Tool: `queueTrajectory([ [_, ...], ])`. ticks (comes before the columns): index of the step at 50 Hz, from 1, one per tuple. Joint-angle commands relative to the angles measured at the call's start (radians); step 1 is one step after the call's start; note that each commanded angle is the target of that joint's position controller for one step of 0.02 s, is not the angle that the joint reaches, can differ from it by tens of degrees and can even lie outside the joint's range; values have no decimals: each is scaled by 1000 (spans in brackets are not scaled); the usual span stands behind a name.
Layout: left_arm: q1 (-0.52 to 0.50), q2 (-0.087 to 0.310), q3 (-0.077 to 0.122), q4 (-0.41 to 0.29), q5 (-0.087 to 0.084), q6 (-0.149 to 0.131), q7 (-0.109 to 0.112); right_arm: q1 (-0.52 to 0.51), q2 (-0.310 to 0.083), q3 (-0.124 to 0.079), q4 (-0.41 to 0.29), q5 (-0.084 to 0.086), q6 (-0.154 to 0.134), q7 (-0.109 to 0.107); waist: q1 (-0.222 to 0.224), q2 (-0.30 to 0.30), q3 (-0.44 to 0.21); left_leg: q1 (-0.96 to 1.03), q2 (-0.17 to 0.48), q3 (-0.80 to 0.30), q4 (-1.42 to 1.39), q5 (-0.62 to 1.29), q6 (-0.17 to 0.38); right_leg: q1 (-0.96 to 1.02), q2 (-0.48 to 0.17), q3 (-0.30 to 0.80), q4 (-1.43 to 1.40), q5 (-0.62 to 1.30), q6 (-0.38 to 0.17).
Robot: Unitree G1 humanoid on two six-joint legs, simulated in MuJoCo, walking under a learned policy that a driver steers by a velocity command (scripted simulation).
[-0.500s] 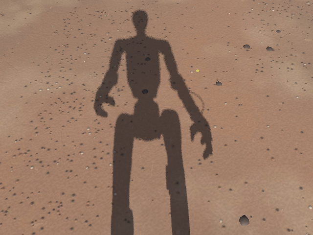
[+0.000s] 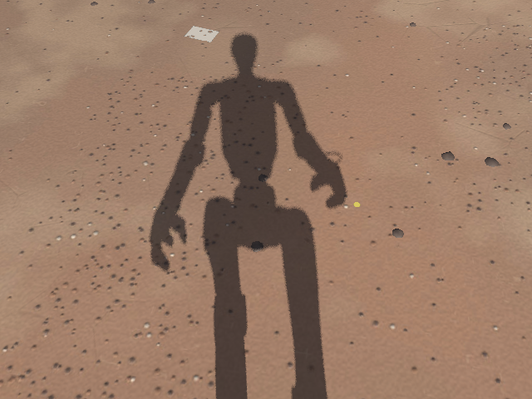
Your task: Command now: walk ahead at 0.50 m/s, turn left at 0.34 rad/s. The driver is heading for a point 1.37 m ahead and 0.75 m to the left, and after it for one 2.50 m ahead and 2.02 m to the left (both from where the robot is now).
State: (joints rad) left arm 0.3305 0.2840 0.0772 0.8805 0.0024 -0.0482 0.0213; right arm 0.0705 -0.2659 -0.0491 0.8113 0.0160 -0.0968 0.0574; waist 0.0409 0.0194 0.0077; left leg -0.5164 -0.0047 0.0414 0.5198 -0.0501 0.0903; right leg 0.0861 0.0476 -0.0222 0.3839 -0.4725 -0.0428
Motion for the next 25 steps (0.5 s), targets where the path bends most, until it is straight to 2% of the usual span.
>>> queueTrajectory([
  [1,60,72,1,-101,21,-22,4,333,-301,-96,-2,-9,1,-15,-124,151,-321,768,241,-484,3,-28,239,-502,-61,-35,784,587,28],
  [2,56,45,-17,-97,12,-53,-13,359,-247,-79,11,7,5,-11,-128,238,-391,925,341,-862,-192,-215,327,-759,53,89,970,-70,50],
  [3,-34,119,-2,-123,-26,-79,-28,317,-193,-65,1,9,7,-16,-153,152,-270,860,312,-777,-223,-341,266,-872,-20,160,1014,-29,23],
  [4,-117,127,-4,-149,-39,-93,-31,254,-168,-57,-23,1,9,-21,-142,61,-161,712,277,-652,-238,-319,228,-880,-67,142,960,55,8],
  [5,-154,121,-2,-157,-19,-97,-27,198,-148,-49,-38,-7,10,-22,-105,-20,-75,547,242,-562,-259,-226,211,-843,-101,128,865,103,8],
  [6,-149,129,8,-160,2,-91,-20,164,-129,-40,-53,-14,8,-25,-69,-20,-50,443,211,-501,-278,-129,200,-771,-128,128,783,137,15],
  [7,-134,122,10,-164,10,-81,-17,147,-128,-37,-65,-17,10,-28,-43,5,-42,379,188,-471,-295,-62,201,-722,-136,124,740,147,26],
  [9,-113,99,7,-167,15,-63,-10,149,-144,-42,-74,-10,11,-39,-25,34,-34,307,165,-404,-312,41,205,-695,-142,101,646,168,56],
  [11,-171,81,1,-192,17,-54,-4,177,-177,-53,-74,-5,11,-53,-38,33,-20,265,141,-348,-320,105,194,-698,-130,82,517,278,88],
  [14,-280,50,-11,-224,13,-59,-9,221,-184,-58,-71,7,24,-66,-82,46,-15,224,80,-287,-298,73,140,-623,-86,72,283,496,104],
  [16,-342,46,-14,-245,2,-66,-17,264,-180,-59,-64,10,34,-71,-111,59,-17,231,78,-305,-279,33,123,-578,-54,66,192,574,108],
  [18,-381,62,-10,-264,-7,-72,-26,297,-174,-58,-59,14,45,-73,-123,66,-14,288,97,-356,-235,-1,117,-576,-41,84,136,556,102],
  [21,-369,100,3,-269,-12,-89,-37,303,-172,-60,-68,9,57,-79,-100,91,-20,386,133,-454,-142,-9,101,-546,-34,105,73,444,74],
  [22,-324,111,10,-259,-13,-94,-37,288,-170,-61,-75,7,60,-80,-71,107,-30,391,131,-470,-104,17,89,-487,-34,97,50,419,54],
  [23,-234,136,23,-238,-7,-99,-32,271,-150,-54,-87,5,59,-78,-22,107,-77,369,94,-451,-22,66,63,-349,-48,91,18,432,22],
  [24,-91,183,38,-223,12,-103,-24,252,-101,-35,-110,-5,53,-73,49,56,-200,267,45,-386,199,26,28,-102,-178,195,63,416,-43],
  [25,45,272,63,-196,27,-89,-18,378,-38,-15,-134,12,42,-72,32,-203,-365,-68,-97,-234,540,-289,-49,286,-412,578,46,282,-204],
])
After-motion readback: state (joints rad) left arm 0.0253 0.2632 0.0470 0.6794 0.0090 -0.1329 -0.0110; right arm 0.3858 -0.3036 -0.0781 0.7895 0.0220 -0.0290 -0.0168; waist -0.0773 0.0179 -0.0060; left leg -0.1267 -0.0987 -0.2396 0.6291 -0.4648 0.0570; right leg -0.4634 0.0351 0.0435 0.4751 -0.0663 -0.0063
